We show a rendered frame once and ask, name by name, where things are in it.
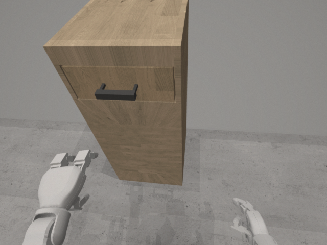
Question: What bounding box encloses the handle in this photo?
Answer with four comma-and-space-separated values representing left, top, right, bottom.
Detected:
95, 83, 138, 101

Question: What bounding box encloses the cabinet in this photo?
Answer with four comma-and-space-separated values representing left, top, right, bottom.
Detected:
43, 0, 189, 186

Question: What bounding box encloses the robot left forearm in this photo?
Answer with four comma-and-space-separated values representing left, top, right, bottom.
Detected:
22, 207, 71, 245

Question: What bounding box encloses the robot right hand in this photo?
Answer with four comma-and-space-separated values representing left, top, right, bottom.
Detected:
231, 198, 270, 245

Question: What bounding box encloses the drawer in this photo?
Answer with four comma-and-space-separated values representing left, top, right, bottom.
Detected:
61, 65, 175, 102

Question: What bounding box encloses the robot left hand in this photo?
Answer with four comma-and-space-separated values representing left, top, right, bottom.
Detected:
38, 150, 98, 211

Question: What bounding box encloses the robot right forearm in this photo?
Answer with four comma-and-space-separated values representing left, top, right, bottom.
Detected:
252, 234, 278, 245

